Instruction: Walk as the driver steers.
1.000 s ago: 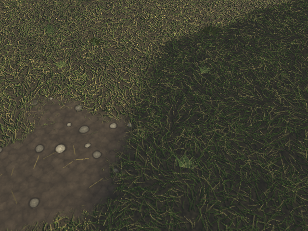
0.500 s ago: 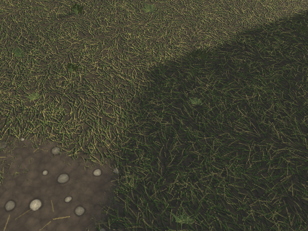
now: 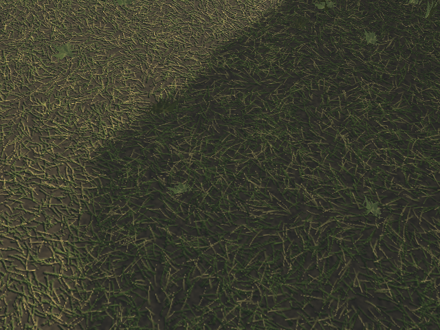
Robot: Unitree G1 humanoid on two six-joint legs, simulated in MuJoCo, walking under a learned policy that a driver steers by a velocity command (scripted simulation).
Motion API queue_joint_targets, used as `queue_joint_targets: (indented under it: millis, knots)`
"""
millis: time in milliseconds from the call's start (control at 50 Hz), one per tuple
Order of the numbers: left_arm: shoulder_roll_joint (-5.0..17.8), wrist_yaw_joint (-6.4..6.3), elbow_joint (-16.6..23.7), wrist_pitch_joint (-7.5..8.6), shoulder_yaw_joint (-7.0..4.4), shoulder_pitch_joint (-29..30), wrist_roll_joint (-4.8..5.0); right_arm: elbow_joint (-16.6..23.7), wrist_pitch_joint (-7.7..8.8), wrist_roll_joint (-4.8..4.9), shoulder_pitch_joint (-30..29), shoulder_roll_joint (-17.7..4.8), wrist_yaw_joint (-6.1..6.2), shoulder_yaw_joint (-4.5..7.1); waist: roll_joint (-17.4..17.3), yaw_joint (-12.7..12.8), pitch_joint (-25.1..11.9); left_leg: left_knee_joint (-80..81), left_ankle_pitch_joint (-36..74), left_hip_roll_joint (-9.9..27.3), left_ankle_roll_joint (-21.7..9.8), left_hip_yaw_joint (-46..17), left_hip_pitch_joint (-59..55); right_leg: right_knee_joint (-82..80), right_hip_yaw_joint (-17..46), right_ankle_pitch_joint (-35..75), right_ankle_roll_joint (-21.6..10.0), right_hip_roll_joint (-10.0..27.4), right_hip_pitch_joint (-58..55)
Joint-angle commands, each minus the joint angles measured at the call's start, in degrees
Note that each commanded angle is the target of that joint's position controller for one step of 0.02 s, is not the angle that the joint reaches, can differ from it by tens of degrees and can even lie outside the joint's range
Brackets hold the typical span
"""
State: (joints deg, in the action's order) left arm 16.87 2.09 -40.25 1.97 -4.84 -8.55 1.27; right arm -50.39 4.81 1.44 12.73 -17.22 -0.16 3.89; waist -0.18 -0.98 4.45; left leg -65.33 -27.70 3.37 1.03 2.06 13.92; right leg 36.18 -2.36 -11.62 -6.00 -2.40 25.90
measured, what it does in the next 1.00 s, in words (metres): walks ahead: left foot, then right foot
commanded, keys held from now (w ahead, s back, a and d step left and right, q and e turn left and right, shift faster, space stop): w+e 0.14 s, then no key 0.86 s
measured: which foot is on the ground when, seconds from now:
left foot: up 0.00-0.36, down 0.38-1.00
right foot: down 0.00-0.38, up 0.40-0.66, down 0.68-1.00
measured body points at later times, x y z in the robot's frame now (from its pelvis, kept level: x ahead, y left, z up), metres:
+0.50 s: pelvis +0.25 +0.03 +0.00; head +0.28 +0.03 +0.45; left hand +0.37 +0.29 -0.12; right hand +0.38 -0.25 -0.09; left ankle +0.37 +0.11 -0.72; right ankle +0.12 -0.08 -0.66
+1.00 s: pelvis +0.32 -0.01 +0.01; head +0.33 -0.01 +0.46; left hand +0.45 +0.23 -0.12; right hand +0.39 -0.28 -0.12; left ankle +0.37 +0.11 -0.72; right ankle +0.26 -0.13 -0.72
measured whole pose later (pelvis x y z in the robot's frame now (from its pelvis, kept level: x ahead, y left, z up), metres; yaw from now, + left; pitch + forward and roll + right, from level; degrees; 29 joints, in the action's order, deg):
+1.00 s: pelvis +0.32 -0.01 +0.01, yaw -11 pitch -1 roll +1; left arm 12.8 -1.8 -51.0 0.6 -2.1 -13.7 -0.4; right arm -54.9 0.3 -0.2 6.3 -14.1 0.1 1.5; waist -0.1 -0.2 1.5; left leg -30.0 -13.2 -0.2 0.2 0.1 15.8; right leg 31.0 2.4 -19.9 0.9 0.7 10.3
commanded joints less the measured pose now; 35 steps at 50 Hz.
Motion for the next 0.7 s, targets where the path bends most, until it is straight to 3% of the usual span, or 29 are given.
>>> queue_joint_targets:
  millis: [20,60,100,140,180,220,260,300,340,360,380,400,420,440,460,480,520,560,600,640,660,680,700]
  knots:
    - [7.90,-0.45,1.72,1.69,-2.17,-8.17,-0.28,7.03,3.95,-0.59,-5.59,-6.83,0.06,0.88,1.13,3.75,-9.64,-4.52,6.38,2.46,-2.03,-6.77,29.28,-20.51,30.29,2.20,-11.88,16.12,-30.05]
    - [6.22,-0.98,3.31,1.78,-1.37,-4.65,-1.19,6.49,2.63,-1.40,-3.65,-7.44,-0.01,1.51,2.56,0.68,-8.01,1.02,9.81,3.82,-1.17,-7.22,22.20,-22.64,25.20,9.84,-11.01,13.58,-21.30]
    - [7.38,-1.63,3.14,2.01,-1.62,-5.43,-0.72,6.76,1.49,-2.09,-3.93,-5.73,0.01,1.27,1.62,0.12,-6.97,6.38,12.17,3.20,0.69,-5.97,20.83,-23.79,21.85,14.72,-11.27,12.53,-17.24]
    - [8.89,-2.47,2.64,1.99,-2.06,-7.20,-0.52,8.13,1.00,-2.37,-7.86,-4.28,0.15,0.72,1.61,1.03,-5.12,14.25,18.34,2.07,2.33,-5.35,21.65,-24.43,19.12,15.34,-10.55,11.04,-14.95]
    - [8.78,-3.09,2.24,1.58,-1.99,-7.35,-0.70,8.86,0.98,-2.38,-11.04,-3.06,-0.11,0.12,3.21,1.98,-3.70,24.00,26.25,0.18,2.89,-4.09,18.50,-22.82,14.10,21.90,-7.98,8.20,-12.31]
    - [8.47,-3.40,1.12,1.01,-1.95,-9.64,-0.74,9.71,1.35,-2.25,-13.66,-2.09,-0.74,-0.36,4.49,3.84,-4.59,30.48,34.90,-2.16,2.53,-2.61,13.66,-20.83,11.80,24.51,-5.56,6.86,-11.07]
    - [7.88,-3.48,-0.16,0.67,-1.72,-11.51,-0.63,10.40,1.51,-1.89,-14.90,-2.60,-1.24,-0.26,5.24,4.70,-5.12,33.36,38.23,-2.99,1.52,-3.26,12.03,-19.14,13.20,22.86,-4.47,7.89,-12.88]
    - [6.99,-3.70,-0.86,0.39,-1.44,-11.79,-0.72,10.60,1.68,-2.17,-14.78,-3.96,-1.57,0.15,5.59,4.44,-5.52,36.15,35.73,-3.03,0.00,-4.54,12.55,-15.52,15.52,22.99,-3.85,9.46,-17.40]
    - [6.57,-3.93,-1.14,0.11,-1.30,-10.78,-1.04,9.81,2.16,-2.59,-12.10,-5.50,-1.73,0.73,6.41,2.80,-6.48,37.88,32.38,-3.01,-1.86,-4.77,10.76,-10.59,17.64,25.38,-3.09,10.56,-20.87]
    - [5.98,-3.99,-0.96,-0.03,-1.06,-9.41,-0.99,8.64,2.52,-2.95,-8.65,-5.85,-1.67,0.98,6.08,0.67,-7.54,41.10,35.41,-3.30,-3.03,-3.72,6.36,-6.44,17.18,27.57,-1.95,9.07,-21.11]
    - [4.66,-3.92,-0.37,0.02,-0.61,-9.79,-1.44,8.13,2.92,-3.84,-5.60,-7.89,-1.42,1.39,3.38,-0.28,-11.14,40.84,51.35,0.30,-4.78,-5.86,-2.21,0.58,15.75,25.04,0.30,5.41,-19.03]
    - [2.45,-3.81,-0.27,0.32,0.27,-15.67,-1.96,8.32,2.89,-5.11,-2.54,-10.55,-1.21,1.62,-5.61,1.23,-18.92,35.70,71.38,10.96,-11.47,-15.95,-19.15,13.78,14.31,5.62,3.56,0.87,-8.67]
    - [2.15,-3.65,-2.18,0.11,0.79,-22.39,-1.06,6.91,1.74,-4.13,0.32,-7.09,-1.45,0.94,-14.97,1.27,-26.66,36.74,72.12,19.81,-19.89,-28.80,-27.83,26.87,12.63,-28.08,6.99,-2.94,-0.87]
    - [6.73,-3.51,-2.81,-0.72,-0.12,-20.86,-0.50,6.65,0.87,-1.96,0.18,-4.62,-1.92,0.11,-9.64,0.61,-25.16,39.67,54.16,18.94,-19.50,-32.15,-24.35,30.95,14.84,-29.59,7.98,-0.72,1.72]
    - [7.94,-3.80,-2.13,-1.94,-0.62,-15.43,-0.07,6.97,0.10,-1.46,-3.12,-3.98,-1.91,-0.21,-6.02,0.29,-18.61,42.24,40.56,16.77,-17.19,-29.19,-18.20,32.83,13.44,-25.97,9.09,0.93,4.35]
    - [7.65,-4.17,-1.66,-3.16,-0.67,-12.03,-0.36,7.44,-0.58,-1.83,-6.64,-2.79,-1.87,-0.92,-3.93,0.79,-13.81,45.03,31.47,14.54,-15.43,-25.95,-11.18,30.85,11.57,-23.49,9.69,2.42,4.44]
    - [5.34,-4.56,-1.46,-4.87,-0.36,-10.78,-0.89,7.57,-1.74,-2.75,-11.76,-2.93,-1.62,-1.11,-6.76,3.13,-8.24,49.74,19.23,10.06,-12.31,-20.04,0.83,19.87,9.11,-19.86,9.98,5.10,-1.49]
    - [2.72,-4.80,-2.84,-4.67,0.40,-11.69,-1.31,6.98,-2.35,-3.14,-12.46,-3.85,-1.16,-0.69,-9.03,3.15,-8.20,50.53,20.78,6.84,-11.59,-14.58,4.81,10.37,5.96,-17.00,9.79,4.29,-8.57]
    - [2.26,-4.62,-4.11,-4.12,0.56,-12.10,-1.48,5.95,-2.60,-2.54,-11.15,-4.20,-0.65,-0.60,-7.97,3.02,-10.87,49.61,20.84,7.02,-12.05,-13.31,3.60,2.53,5.03,-8.71,9.00,4.12,-13.48]
    - [1.88,-4.21,-5.31,-3.89,0.62,-12.39,-1.87,5.35,-2.98,-1.77,-11.43,-3.71,-0.32,-0.94,-6.56,3.97,-11.00,48.95,12.70,6.06,-10.42,-11.86,5.64,-6.22,3.63,0.75,7.64,3.39,-19.31]
    - [2.33,-4.11,-4.84,-3.85,0.68,-10.88,-2.63,4.69,-3.00,-1.77,-10.30,-2.38,-0.35,-1.48,-5.32,3.65,-10.05,49.12,5.99,4.82,-7.88,-11.38,7.53,-8.90,5.00,3.02,6.58,4.42,-21.04]
    - [4.14,-4.25,-3.64,-3.82,0.55,-8.89,-3.10,4.13,-2.94,-2.19,-9.39,-1.65,-0.51,-1.86,-3.01,2.66,-8.16,47.90,0.69,3.20,-5.07,-10.22,9.14,-11.39,8.90,2.61,4.98,7.91,-20.56]
    - [7.52,-4.39,-4.16,-3.83,-0.26,-7.34,-2.51,4.24,-3.03,-2.38,-8.28,-2.47,-0.61,-1.41,2.85,-0.25,-5.00,46.91,0.99,-0.58,-2.94,-6.33,6.96,-11.21,9.52,-8.03,3.09,7.72,-12.86]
